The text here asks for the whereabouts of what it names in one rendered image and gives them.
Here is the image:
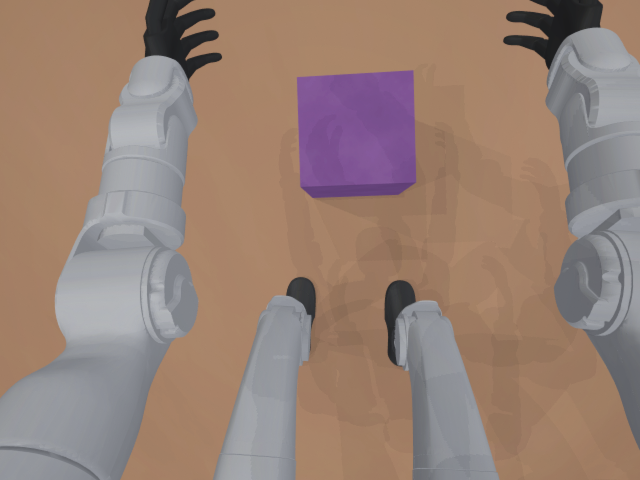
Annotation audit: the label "robot right forearm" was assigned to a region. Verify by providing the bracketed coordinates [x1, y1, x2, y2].
[545, 28, 640, 238]

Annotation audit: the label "left robot hand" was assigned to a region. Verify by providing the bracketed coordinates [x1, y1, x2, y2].
[143, 0, 222, 81]

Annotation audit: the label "left robot thigh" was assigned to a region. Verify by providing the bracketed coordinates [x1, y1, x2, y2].
[213, 305, 311, 480]

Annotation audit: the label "left robot foot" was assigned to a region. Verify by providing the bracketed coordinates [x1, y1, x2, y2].
[286, 277, 316, 349]

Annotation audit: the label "robot right upper arm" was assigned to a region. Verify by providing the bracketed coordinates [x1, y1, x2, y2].
[554, 229, 640, 450]

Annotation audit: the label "right robot hand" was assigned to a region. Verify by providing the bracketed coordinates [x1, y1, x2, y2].
[503, 0, 603, 69]

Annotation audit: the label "robot left upper arm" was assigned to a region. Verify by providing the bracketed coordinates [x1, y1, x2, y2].
[0, 245, 198, 480]

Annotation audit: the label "carton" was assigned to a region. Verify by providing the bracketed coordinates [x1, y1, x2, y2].
[297, 70, 416, 198]

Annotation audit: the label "robot left forearm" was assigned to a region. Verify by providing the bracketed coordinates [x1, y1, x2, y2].
[55, 55, 198, 335]

